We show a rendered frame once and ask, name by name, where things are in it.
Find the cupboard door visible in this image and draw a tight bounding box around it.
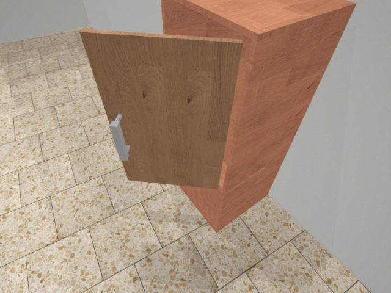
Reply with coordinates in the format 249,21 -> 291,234
79,29 -> 243,189

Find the handle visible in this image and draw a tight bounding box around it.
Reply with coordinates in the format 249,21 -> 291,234
109,114 -> 130,161

